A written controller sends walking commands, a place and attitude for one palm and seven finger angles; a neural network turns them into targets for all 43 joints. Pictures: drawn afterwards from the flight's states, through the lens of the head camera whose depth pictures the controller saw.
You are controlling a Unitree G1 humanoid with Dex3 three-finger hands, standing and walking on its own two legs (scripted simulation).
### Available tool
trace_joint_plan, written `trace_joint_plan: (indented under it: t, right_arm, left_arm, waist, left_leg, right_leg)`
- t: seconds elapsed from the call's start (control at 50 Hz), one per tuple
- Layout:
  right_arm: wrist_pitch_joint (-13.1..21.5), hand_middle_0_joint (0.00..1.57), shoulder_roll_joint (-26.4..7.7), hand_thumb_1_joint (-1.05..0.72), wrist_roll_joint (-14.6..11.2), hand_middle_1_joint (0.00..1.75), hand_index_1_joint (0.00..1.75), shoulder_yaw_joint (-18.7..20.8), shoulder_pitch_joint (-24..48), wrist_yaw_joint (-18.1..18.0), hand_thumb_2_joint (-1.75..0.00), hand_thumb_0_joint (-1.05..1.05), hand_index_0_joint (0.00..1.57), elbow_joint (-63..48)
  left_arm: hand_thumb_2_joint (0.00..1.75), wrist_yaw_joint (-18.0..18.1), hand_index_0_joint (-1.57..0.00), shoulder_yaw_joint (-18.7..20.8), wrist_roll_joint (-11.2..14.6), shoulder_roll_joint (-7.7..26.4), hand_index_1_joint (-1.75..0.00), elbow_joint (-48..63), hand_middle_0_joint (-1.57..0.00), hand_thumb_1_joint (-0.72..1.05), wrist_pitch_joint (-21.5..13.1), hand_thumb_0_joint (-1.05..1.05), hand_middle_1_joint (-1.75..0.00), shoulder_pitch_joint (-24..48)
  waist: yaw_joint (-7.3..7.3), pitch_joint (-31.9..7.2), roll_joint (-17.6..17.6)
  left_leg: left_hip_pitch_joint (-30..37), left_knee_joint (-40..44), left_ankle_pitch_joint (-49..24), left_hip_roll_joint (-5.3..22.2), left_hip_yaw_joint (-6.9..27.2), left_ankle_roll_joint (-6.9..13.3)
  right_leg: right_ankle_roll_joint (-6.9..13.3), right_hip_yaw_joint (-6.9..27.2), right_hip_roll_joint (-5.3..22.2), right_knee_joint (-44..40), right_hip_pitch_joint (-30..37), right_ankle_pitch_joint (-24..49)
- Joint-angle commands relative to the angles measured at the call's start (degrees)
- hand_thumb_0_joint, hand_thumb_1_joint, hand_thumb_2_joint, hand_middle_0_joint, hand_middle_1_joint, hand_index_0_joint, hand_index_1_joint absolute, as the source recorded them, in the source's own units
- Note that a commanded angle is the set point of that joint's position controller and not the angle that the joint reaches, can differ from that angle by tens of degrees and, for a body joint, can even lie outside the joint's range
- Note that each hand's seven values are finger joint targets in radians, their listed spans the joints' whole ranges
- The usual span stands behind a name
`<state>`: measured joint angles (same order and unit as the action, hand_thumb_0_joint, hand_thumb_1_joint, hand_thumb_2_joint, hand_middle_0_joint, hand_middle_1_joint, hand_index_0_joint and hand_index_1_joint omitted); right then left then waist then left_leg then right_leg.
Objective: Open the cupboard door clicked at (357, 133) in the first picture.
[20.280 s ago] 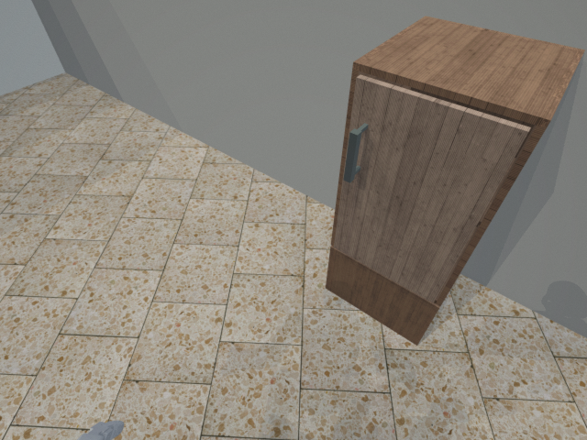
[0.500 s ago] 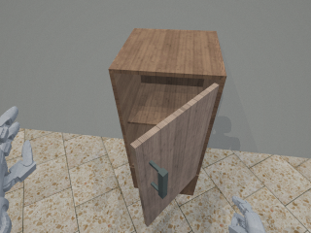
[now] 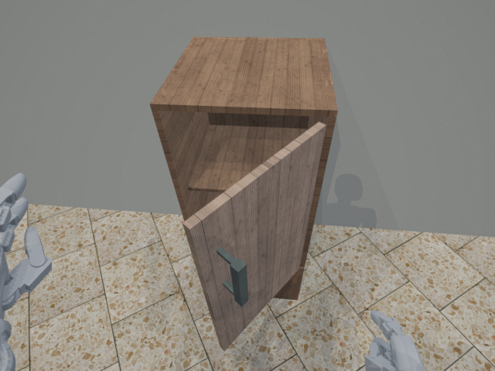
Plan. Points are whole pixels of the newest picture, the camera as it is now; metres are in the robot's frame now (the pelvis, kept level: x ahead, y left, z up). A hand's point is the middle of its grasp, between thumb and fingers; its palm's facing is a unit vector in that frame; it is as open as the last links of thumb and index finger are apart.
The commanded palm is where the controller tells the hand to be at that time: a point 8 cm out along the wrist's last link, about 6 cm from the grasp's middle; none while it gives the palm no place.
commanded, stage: step back with the hand held close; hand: left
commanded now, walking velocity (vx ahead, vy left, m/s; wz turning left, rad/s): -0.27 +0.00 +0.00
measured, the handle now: (232, 277) +0.30 +0.07 -0.05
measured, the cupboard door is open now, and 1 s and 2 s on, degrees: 53 53 53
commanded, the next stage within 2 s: stop stepping back and stand still in 1.00 s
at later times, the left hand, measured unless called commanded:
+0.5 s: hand (20, 298) +0.16 +0.28 +0.15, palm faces +0.36 -0.80 -0.48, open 7.4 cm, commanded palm +0.10 +0.32 +0.17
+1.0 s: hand out of the picture +0.08 +0.25 +0.15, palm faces +0.24 -0.84 -0.49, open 7.4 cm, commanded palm -0.01 +0.31 +0.17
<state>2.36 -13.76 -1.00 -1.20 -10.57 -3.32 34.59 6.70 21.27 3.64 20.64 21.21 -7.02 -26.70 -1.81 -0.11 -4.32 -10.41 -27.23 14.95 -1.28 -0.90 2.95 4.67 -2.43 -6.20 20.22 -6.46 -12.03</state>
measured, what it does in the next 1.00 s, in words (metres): walks backwards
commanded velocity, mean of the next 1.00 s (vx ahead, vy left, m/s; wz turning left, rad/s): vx -0.32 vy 0.00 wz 0.03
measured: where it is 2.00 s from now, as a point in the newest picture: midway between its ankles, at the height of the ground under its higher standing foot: outside the picture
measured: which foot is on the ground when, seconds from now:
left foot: down 0.00-1.00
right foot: down 0.00-0.60, up 0.62-1.00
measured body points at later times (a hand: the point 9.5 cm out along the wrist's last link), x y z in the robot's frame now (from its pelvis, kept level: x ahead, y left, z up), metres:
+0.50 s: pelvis -0.05 +0.02 -0.01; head -0.04 +0.03 +0.44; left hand +0.13 +0.32 +0.18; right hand +0.12 -0.23 -0.08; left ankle +0.00 +0.08 -0.74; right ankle -0.01 -0.07 -0.74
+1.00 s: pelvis -0.17 +0.02 -0.01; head -0.08 +0.05 +0.43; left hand +0.06 +0.30 +0.17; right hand +0.05 -0.20 -0.09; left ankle +0.00 +0.08 -0.74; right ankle -0.30 -0.09 -0.73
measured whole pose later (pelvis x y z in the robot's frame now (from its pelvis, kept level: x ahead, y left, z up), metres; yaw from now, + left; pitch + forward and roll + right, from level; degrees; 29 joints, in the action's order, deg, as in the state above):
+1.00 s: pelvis -0.17 +0.02 -0.01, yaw -3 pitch +6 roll -2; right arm 5.9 -8.9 1.3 -1.4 -2.1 -0.9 34.0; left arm 6.9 24.6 4.0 28.8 36.1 -10.9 -28.1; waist -0.2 4.5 2.6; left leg -30.2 -18.2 -5.9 0.2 -4.4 4.6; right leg 0.0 1.5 -4.8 31.4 -9.5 -26.2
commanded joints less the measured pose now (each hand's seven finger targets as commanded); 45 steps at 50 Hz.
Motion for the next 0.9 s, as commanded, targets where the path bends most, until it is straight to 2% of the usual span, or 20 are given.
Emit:
trace_joint_plan:
  t: [0.0, 0.1, 0.2, 0.24, 0.34, 0.4, 0.42, 0.48, 0.54, 0.58, 0.6, 0.62, 0.64, 0.66, 0.7, 0.74, 0.78, 0.8, 0.84, 0.88]
  right_arm:
    - [1.81, 0.2, -7.42, -0.9, 0.22, 0.3, 0.3, 3.64, 5.82, -0.45, -0.9, 0.0, 0.2, -9.5]
    - [-0.02, 0.2, -6.99, -0.9, -0.14, 0.3, 0.3, 4.22, 5.81, -0.84, -0.9, 0.0, 0.2, -10.94]
    - [-1.1, 0.2, -6.98, -0.9, -0.45, 0.3, 0.3, 4.59, 5.81, -1.23, -0.9, 0.0, 0.2, -12.06]
    - [-1.39, 0.2, -7.0, -0.9, -0.56, 0.3, 0.3, 4.67, 5.47, -1.21, -0.9, 0.0, 0.2, -12.31]
    - [-1.4, 0.2, -7.18, -0.9, -0.41, 0.3, 0.3, 4.68, 5.36, -1.3, -0.9, 0.0, 0.2, -12.29]
    - [-1.06, 0.2, -7.49, -0.9, -0.08, 0.3, 0.3, 4.61, 5.19, -1.41, -0.9, 0.0, 0.2, -12.33]
    - [-0.93, 0.2, -7.12, -0.9, 0.05, 0.3, 0.3, 4.42, 4.81, -1.51, -0.9, 0.0, 0.2, -12.38]
    - [-0.1, 0.2, -7.72, -0.9, 0.39, 0.3, 0.3, 4.32, 3.95, -1.58, -0.9, 0.0, 0.2, -12.4]
    - [0.73, 0.2, -8.15, -0.9, 1.31, 0.3, 0.3, 4.16, 3.56, -2.19, -0.9, 0.0, 0.2, -12.37]
    - [1.32, 0.2, -8.23, -0.9, 2.26, 0.3, 0.3, 4.23, 3.12, -2.66, -0.9, 0.0, 0.2, -12.42]
    - [1.57, 0.2, -7.97, -0.9, 2.57, 0.3, 0.3, 4.36, 3.66, -2.92, -0.9, 0.0, 0.2, -12.46]
    - [2.05, 0.2, -6.83, -0.9, 3.39, 0.3, 0.3, 4.38, 2.42, -3.04, -0.9, 0.0, 0.2, -12.1]
    - [2.62, 0.2, -6.97, -0.9, 3.45, 0.3, 0.3, 4.68, 2.47, -2.77, -0.9, 0.0, 0.2, -11.65]
    - [3.19, 0.2, -6.41, -0.9, 3.34, 0.3, 0.3, 4.74, 2.47, -2.39, -0.9, 0.0, 0.2, -11.28]
    - [4.1, 0.2, -6.33, -0.9, 3.16, 0.3, 0.3, 4.84, 2.29, -1.91, -0.9, 0.0, 0.2, -10.42]
    - [5.07, 0.2, -5.7, -0.9, 2.7, 0.3, 0.3, 4.4, 2.11, -1.16, -0.9, 0.0, 0.2, -8.61]
    - [5.65, 0.2, -6.03, -0.9, 2.61, 0.3, 0.3, 4.22, 2.07, -0.76, -0.9, 0.0, 0.2, -6.73]
    - [5.96, 0.2, -6.25, -0.9, 2.68, 0.3, 0.3, 4.32, 1.93, -0.61, -0.9, 0.0, 0.2, -5.66]
    - [6.17, 0.2, -6.21, -0.9, 2.41, 0.3, 0.3, 4.29, 1.8, 0.34, -0.9, 0.0, 0.2, -4.26]
    - [6.32, 0.2, -6.09, -0.9, 2.2, 0.3, 0.3, 4.35, 2.82, 1.18, -0.9, 0.0, 0.2, -4.84]
  left_arm:
    - [0.9, 0.94, -0.2, 5.8, -0.32, 11.68, -0.3, 13.55, -0.2, 0.9, -5.15, 0.0, -0.3, 1.68]
    - [0.9, 1.98, -0.2, 10.12, 0.12, 15.23, -0.3, 15.58, -0.2, 0.9, -5.23, 0.0, -0.3, -2.54]
    - [0.9, 2.46, -0.2, 11.22, 0.41, 15.5, -0.3, 17.34, -0.2, 0.9, -5.22, 0.0, -0.3, -5.77]
    - [0.9, 2.65, -0.2, 10.97, 0.41, 15.11, -0.3, 17.45, -0.2, 0.9, -5.08, 0.0, -0.3, -6.86]
    - [0.9, 2.89, -0.2, 10.08, 0.18, 14.32, -0.3, 16.9, -0.2, 0.9, -4.8, 0.0, -0.3, -7.79]
    - [0.9, 3.15, -0.2, 10.53, -0.14, 15.08, -0.3, 17.86, -0.2, 0.9, -5.22, 0.0, -0.3, -6.59]
    - [0.9, 3.25, -0.2, 9.92, -0.28, 14.6, -0.3, 17.86, -0.2, 0.9, -5.31, 0.0, -0.3, -6.16]
    - [0.9, 3.58, -0.2, 9.41, -1.13, 14.42, -0.3, 19.26, -0.2, 0.9, -6.44, 0.0, -0.3, -4.01]
    - [0.9, 4.2, -0.2, 9.7, -2.43, 13.89, -0.3, 19.74, -0.2, 0.9, -6.88, 0.0, -0.3, -2.61]
    - [0.9, 4.67, -0.2, 9.87, -3.82, 12.47, -0.3, 20.3, -0.2, 0.9, -6.77, 0.0, -0.3, -1.46]
    - [0.9, 4.71, -0.2, 10.53, -4.05, 13.31, -0.3, 20.77, -0.2, 0.9, -6.69, 0.0, -0.3, -0.43]
    - [0.9, 4.98, -0.2, 10.19, -4.28, 12.91, -0.3, 21.95, -0.2, 0.9, -6.63, 0.0, -0.3, 0.29]
    - [0.9, 4.89, -0.2, 10.47, -4.32, 12.81, -0.3, 21.69, -0.2, 0.9, -6.68, 0.0, -0.3, 0.28]
    - [0.9, 4.58, -0.2, 10.77, -4.18, 12.89, -0.3, 20.89, -0.2, 0.9, -6.83, 0.0, -0.3, -0.4]
    - [0.9, 4.08, -0.2, 10.82, -3.61, 12.54, -0.3, 19.88, -0.2, 0.9, -7.04, 0.0, -0.3, -1.88]
    - [0.9, 3.5, -0.2, 8.86, -1.94, 11.58, -0.3, 19.88, -0.2, 0.9, -7.06, 0.0, -0.3, -3.5]
    - [0.9, 2.97, -0.2, 7.73, -0.89, 11.54, -0.3, 21.01, -0.2, 0.9, -7.69, 0.0, -0.3, -2.49]
    - [0.9, 2.93, -0.2, 7.37, -0.97, 11.6, -0.3, 21.81, -0.2, 0.9, -8.07, 0.0, -0.3, -2.38]
    - [0.9, 2.27, -0.2, 7.6, -0.38, 13.44, -0.3, 24.09, -0.2, 0.9, -8.91, 0.0, -0.3, -0.69]
    - [0.9, 1.68, -0.2, 8.93, -0.17, 15.2, -0.3, 27.1, -0.2, 0.9, -9.14, 0.0, -0.3, -1.02]
  waist:
    - [1.37, -4.86, -0.01]
    - [1.28, -10.01, 3.81]
    - [1.47, -12.03, 2.29]
    - [1.64, -11.58, 2.23]
    - [1.84, -8.08, 2.21]
    - [1.94, -5.5, 1.68]
    - [2.15, -4.47, 3.19]
    - [2.71, -1.71, 1.44]
    - [2.6, -0.64, -2.11]
    - [2.15, -1.47, -6.27]
    - [1.71, -1.76, -7.26]
    - [2.06, -2.77, -5.15]
    - [2.02, -3.63, -6.15]
    - [2.0, -4.12, -3.77]
    - [1.99, -3.8, -2.17]
    - [2.12, -6.05, 0.37]
    - [2.04, -9.15, -0.27]
    - [1.98, -11.59, -3.79]
    - [1.36, -17.83, -5.44]
    - [0.88, -22.42, -6.67]
  left_leg:
    - [2.73, 2.15, -9.63, 3.89, 4.98, 0.25]
    - [0.75, 1.64, -18.55, 4.84, 4.58, 0.11]
    - [-1.14, 0.81, -22.02, 5.48, 4.44, 0.2]
    - [-2.47, 0.81, -20.76, 5.75, 4.83, 0.19]
    - [-7.82, 2.74, -11.59, 6.38, 6.91, 0.71]
    - [-12.23, 4.24, -2.03, 6.31, 8.17, 1.26]
    - [-12.81, 4.01, 0.91, 5.88, 8.2, 1.18]
    - [-15.38, 4.82, 11.59, 6.16, 9.74, 1.76]
    - [-22.59, 11.14, 19.72, 9.5, 14.23, 3.08]
    - [-31.61, 18.94, 28.23, 13.81, 19.67, 4.46]
    - [-33.27, 20.76, 28.73, 15.39, 21.48, 5.02]
    - [-30.76, 20.78, 25.65, 15.88, 21.62, 5.12]
    - [-29.39, 20.29, 24.67, 16.71, 20.99, 5.83]
    - [-28.43, 19.44, 22.55, 16.99, 21.13, 6.58]
    - [-23.01, 17.49, 16.38, 16.24, 18.91, 6.51]
    - [-9.63, 16.69, 6.1, 14.83, 18.39, 4.38]
    - [1.44, 14.39, -10.05, 14.06, 17.64, 1.94]
    - [7.67, 11.42, -24.46, 13.65, 15.58, 1.04]
    - [18.92, 6.36, -47.77, 13.64, 13.46, -0.21]
    - [24.04, 4.99, -52.6, 13.3, 11.43, 0.7]
  right_leg:
    - [-4.45, 11.13, 11.79, -3.92, -4.59, 12.22]
    - [-5.6, 9.39, 11.26, 2.03, 0.58, 26.24]
    - [-5.83, 9.35, 11.04, 5.4, 1.92, 31.22]
    - [-5.66, 10.0, 10.72, 5.69, 1.3, 29.69]
    - [-4.89, 10.79, 9.85, 4.54, -0.86, 18.42]
    - [-4.01, 11.77, 9.89, 2.66, -2.0, 8.38]
    - [-3.72, 12.62, 9.93, 1.49, -3.31, 4.83]
    - [-3.02, 13.08, 9.83, -0.42, -6.56, -5.99]
    - [-4.1, 10.26, 6.31, 5.19, -2.01, -8.45]
    - [-4.94, 6.4, 2.17, 17.37, 6.97, -2.69]
    - [-5.18, 5.69, 1.23, 21.76, 8.33, -1.26]
    - [-5.08, 5.63, 1.02, 25.08, 6.69, -3.32]
    - [-5.06, 6.3, 0.8, 28.47, 5.19, -5.95]
    - [-5.0, 6.37, 0.98, 29.67, 4.42, -8.33]
    - [-4.97, 5.9, 1.37, 25.77, 1.07, -11.16]
    - [-4.64, 4.6, 1.9, 17.48, -6.42, -15.75]
    - [-4.5, 3.84, 1.7, 9.59, -9.73, -15.51]
    - [-4.47, 3.85, 1.96, 6.8, -10.89, -13.01]
    - [-4.82, 4.22, 1.72, 5.59, -12.87, -11.14]
    - [-5.17, 4.09, 1.11, 9.47, -13.38, -12.54]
